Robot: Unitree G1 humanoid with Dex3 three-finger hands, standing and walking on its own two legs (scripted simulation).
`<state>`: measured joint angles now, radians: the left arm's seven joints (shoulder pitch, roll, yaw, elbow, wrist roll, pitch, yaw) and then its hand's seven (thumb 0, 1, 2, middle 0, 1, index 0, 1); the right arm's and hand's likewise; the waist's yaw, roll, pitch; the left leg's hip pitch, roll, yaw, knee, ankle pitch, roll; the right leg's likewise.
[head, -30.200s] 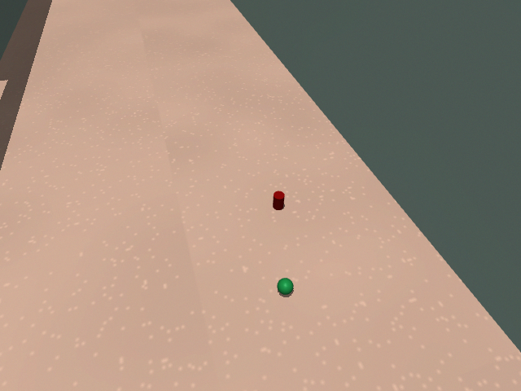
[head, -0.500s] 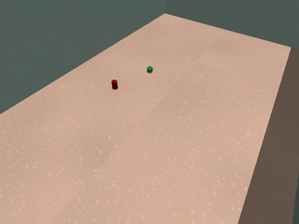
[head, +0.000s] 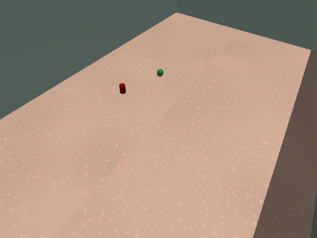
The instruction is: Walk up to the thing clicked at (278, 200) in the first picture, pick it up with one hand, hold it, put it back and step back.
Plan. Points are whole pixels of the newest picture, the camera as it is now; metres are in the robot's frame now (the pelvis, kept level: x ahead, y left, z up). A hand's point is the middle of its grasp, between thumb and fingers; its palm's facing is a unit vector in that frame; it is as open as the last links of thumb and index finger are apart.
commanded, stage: stand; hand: left
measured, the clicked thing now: (122, 88) +1.51 +0.29 -0.74
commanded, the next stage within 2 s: walk up in 0.36 s
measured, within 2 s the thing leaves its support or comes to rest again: neither
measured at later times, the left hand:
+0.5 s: hand out of the picture +0.09 +0.26 -0.15, palm faces -0.07 -0.93 -0.36, open 7.4 cm
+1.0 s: hand (78, 222) +0.22 +0.23 -0.16, palm faces +0.04 -0.93 -0.36, open 7.4 cm
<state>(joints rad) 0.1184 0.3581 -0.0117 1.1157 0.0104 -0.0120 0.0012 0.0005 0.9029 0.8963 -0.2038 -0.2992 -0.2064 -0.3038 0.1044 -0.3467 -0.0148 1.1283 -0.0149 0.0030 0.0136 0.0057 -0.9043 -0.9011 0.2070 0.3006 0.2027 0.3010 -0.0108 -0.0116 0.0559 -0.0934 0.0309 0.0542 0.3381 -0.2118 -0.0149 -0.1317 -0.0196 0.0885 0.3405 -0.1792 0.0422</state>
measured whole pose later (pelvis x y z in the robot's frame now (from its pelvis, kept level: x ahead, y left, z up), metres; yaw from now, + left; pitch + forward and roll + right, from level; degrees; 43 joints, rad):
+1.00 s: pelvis +0.21 -0.04 -0.02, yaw +2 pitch -2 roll -3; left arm 0.32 0.41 0.07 0.96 0.02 -0.09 -0.05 0.00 0.90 0.90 -0.21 -0.30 -0.21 -0.30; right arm 0.23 -0.42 -0.07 0.95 -0.03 -0.01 0.11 0.01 -0.91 -0.90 0.21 0.30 0.20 0.30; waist 0.03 0.04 0.07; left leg -0.50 0.11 -0.03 0.67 -0.17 0.00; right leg 0.05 0.01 -0.14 0.35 -0.36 0.01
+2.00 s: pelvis +0.69 +0.02 -0.03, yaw +2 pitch -3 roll -1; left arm 0.35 0.43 0.05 0.90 0.01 -0.05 -0.03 0.00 0.90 0.90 -0.20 -0.30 -0.21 -0.30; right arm 0.24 -0.41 -0.07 0.85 -0.03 -0.08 0.07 0.01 -0.90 -0.90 0.21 0.30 0.20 0.30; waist 0.03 -0.04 0.08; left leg -0.40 0.05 0.09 0.68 -0.24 0.04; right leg -0.24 -0.06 0.00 0.93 -0.47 -0.04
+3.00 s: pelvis +1.00 +0.06 -0.02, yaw +1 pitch -4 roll -2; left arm 0.31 0.43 0.04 0.89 0.01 -0.01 -0.02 0.00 0.90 0.90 -0.20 -0.30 -0.20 -0.30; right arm 0.30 -0.39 -0.06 0.86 -0.02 -0.08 0.03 0.01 -0.90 -0.90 0.21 0.30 0.20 0.30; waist -0.01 -0.06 0.09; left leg -0.34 0.04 0.07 0.64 -0.24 0.04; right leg -0.34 0.00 0.01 1.01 -0.48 -0.04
